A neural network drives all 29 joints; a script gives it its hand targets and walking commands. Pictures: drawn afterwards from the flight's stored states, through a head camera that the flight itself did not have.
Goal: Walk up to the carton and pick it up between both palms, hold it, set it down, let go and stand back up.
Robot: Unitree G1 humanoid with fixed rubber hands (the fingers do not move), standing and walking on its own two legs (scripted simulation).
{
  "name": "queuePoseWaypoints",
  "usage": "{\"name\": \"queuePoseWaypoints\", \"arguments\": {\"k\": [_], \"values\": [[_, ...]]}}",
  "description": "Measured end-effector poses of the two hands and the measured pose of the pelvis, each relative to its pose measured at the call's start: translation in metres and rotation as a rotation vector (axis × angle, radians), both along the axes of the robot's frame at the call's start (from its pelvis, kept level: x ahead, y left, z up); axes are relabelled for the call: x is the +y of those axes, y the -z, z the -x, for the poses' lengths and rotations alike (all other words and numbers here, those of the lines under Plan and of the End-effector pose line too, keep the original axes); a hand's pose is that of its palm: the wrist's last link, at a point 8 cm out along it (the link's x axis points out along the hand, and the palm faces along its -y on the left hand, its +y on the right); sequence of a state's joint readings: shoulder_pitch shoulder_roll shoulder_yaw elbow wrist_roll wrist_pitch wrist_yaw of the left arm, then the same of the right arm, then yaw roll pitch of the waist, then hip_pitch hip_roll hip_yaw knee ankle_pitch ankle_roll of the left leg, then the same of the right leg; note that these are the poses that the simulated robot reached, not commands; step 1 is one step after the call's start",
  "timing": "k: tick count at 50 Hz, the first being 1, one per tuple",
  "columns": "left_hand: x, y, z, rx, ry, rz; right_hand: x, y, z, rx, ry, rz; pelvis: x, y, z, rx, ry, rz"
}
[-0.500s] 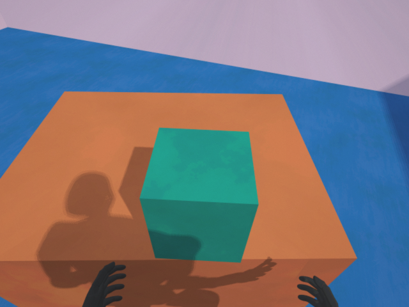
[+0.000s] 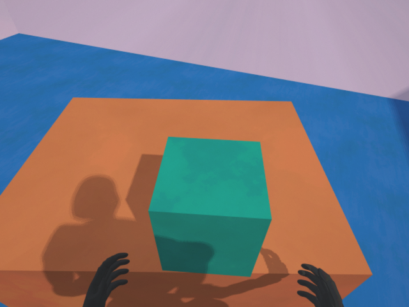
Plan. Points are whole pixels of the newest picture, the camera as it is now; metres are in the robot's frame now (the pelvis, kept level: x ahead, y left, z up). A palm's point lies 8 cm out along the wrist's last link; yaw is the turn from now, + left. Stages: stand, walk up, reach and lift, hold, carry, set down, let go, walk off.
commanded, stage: reach and lift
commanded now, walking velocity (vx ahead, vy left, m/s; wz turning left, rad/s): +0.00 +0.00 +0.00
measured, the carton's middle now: (209, 207) +0.36 +0.03 -0.02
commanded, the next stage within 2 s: none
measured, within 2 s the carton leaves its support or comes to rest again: neither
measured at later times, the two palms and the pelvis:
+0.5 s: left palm (105, 258) +0.23 +0.22 +0.00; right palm (328, 271) +0.23 -0.20 +0.00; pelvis +0.01 +0.01 +0.00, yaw -1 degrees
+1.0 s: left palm (105, 209) +0.28 +0.22 +0.08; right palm (333, 223) +0.28 -0.20 +0.07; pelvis -0.01 +0.00 +0.01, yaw -1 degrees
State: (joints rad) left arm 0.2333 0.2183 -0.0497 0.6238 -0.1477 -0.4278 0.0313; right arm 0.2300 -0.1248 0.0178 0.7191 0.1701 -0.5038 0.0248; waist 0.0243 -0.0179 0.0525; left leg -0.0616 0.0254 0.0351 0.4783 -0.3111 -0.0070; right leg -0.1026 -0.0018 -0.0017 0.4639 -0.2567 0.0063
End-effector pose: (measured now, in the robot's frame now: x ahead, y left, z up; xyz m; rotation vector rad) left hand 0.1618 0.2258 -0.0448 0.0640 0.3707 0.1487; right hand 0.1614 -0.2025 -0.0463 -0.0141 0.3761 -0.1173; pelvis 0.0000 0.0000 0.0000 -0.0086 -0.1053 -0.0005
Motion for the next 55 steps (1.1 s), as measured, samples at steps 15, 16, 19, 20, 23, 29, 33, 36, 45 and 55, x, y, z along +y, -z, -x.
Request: {"name": "queuePoseWaypoints", "arguments": {"k": [15,16,19,20,23,29,33,36,45,55], "values": [[-0.003,-0.015,-0.031,-0.074,-0.003,0.027,0.005,-0.018,-0.035,-0.078,-0.003,-0.008,0.007,0.0,-0.001,0.015,0.008,0.001],[-0.003,-0.017,-0.034,-0.075,-0.003,0.027,0.005,-0.019,-0.038,-0.075,-0.004,-0.009,0.007,-0.001,-0.001,0.015,0.008,0.001],[-0.003,-0.025,-0.044,-0.085,-0.002,0.027,0.005,-0.026,-0.046,-0.081,-0.003,-0.015,0.007,-0.002,-0.003,0.013,0.01,0.003],[-0.003,-0.029,-0.047,-0.09,0.0,0.029,0.005,-0.029,-0.049,-0.086,-0.001,-0.017,0.007,-0.003,-0.004,0.014,0.01,0.004],[-0.005,-0.037,-0.057,-0.095,0.005,0.032,0.004,-0.037,-0.059,-0.097,0.001,-0.019,0.007,-0.004,-0.006,0.017,0.009,0.005],[-0.007,-0.053,-0.075,-0.103,0.005,0.029,0.0,-0.057,-0.078,-0.13,-0.002,-0.019,0.006,-0.006,-0.008,0.017,0.01,0.006],[-0.008,-0.067,-0.085,-0.102,0.006,0.031,0.0,-0.068,-0.088,-0.132,-0.003,-0.027,0.005,-0.007,-0.008,0.01,0.011,0.006],[-0.009,-0.08,-0.092,-0.107,0.009,0.038,0.0,-0.078,-0.095,-0.142,0.005,-0.03,0.004,-0.008,-0.007,0.012,0.009,0.004],[-0.009,-0.11,-0.114,-0.096,0.023,0.061,0.005,-0.105,-0.113,-0.163,0.015,-0.047,0.001,-0.01,0.001,0.027,0.016,0.001],[-0.005,-0.132,-0.133,-0.08,0.018,0.064,-0.002,-0.125,-0.136,-0.168,0.022,-0.038,-0.002,-0.01,0.009,0.057,0.012,-0.003]]}}
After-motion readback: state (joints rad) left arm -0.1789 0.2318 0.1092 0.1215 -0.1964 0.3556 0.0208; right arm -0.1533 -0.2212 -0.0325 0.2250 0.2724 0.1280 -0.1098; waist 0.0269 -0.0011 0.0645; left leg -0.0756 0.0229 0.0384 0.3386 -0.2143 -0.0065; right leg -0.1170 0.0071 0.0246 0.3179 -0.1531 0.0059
